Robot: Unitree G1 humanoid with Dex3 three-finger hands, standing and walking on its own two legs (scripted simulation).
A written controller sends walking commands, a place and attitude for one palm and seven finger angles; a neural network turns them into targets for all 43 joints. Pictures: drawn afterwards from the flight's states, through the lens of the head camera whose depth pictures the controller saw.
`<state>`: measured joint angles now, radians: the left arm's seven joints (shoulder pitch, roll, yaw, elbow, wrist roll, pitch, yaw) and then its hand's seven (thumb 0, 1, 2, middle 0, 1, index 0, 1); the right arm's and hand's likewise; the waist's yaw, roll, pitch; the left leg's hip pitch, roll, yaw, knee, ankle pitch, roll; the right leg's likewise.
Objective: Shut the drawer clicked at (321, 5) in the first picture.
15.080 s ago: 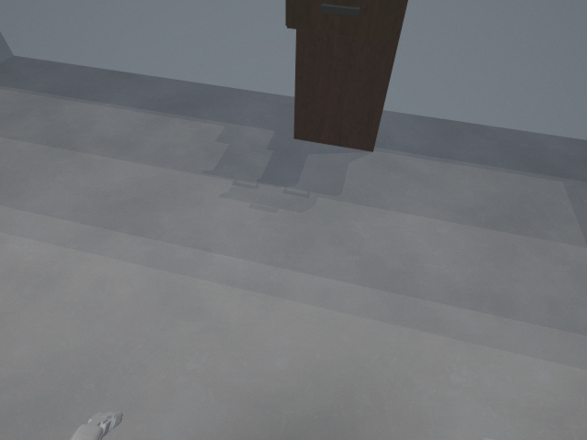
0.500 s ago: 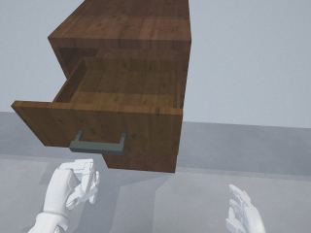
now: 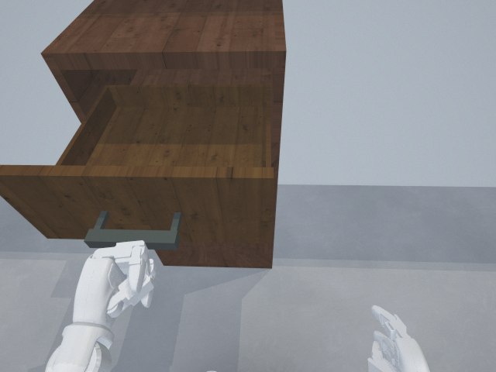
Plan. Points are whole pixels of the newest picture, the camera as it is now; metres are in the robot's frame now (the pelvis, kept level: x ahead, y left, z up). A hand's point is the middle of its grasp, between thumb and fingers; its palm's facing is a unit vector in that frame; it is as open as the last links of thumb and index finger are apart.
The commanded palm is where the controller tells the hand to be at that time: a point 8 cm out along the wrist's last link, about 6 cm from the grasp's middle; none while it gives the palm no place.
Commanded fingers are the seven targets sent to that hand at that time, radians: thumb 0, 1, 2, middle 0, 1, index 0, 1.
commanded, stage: bring the fist close to the handle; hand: left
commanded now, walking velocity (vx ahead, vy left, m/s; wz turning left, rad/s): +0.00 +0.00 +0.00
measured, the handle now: (136, 228) +0.32 +0.19 +0.08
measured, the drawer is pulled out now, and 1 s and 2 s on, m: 0.28 0.22 0.08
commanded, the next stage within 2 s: push the drawer shut in 0.16 s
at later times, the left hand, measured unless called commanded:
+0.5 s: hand (142, 276) +0.24 +0.16 +0.07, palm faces +0.00 -1.00 -0.07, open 3.3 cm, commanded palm +0.22 +0.22 +0.08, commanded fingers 0.00 0.90 0.90 -1.40 -1.60 -1.40 -1.60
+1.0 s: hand (149, 243) +0.29 +0.16 +0.08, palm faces -0.02 -1.00 -0.04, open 3.3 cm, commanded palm +0.28 +0.22 +0.08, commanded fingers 0.00 0.90 0.90 -1.40 -1.60 -1.40 -1.60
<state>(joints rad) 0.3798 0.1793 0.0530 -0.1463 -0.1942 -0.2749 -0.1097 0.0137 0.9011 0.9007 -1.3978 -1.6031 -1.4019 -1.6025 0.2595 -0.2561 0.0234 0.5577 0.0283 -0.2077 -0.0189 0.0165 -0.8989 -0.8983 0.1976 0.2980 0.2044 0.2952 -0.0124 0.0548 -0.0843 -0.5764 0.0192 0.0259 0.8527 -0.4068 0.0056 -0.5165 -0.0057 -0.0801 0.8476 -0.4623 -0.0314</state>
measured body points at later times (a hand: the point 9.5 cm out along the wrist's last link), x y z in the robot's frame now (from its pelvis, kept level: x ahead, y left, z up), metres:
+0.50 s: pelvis +0.00 -0.01 +0.00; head +0.04 -0.03 +0.45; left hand +0.24 +0.22 +0.08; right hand +0.18 -0.25 -0.08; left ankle +0.01 +0.12 -0.70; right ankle -0.02 -0.10 -0.70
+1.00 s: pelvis -0.01 +0.01 +0.00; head +0.03 +0.00 +0.45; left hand +0.29 +0.22 +0.08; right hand +0.15 -0.23 -0.09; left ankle +0.01 +0.12 -0.70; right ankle -0.02 -0.10 -0.70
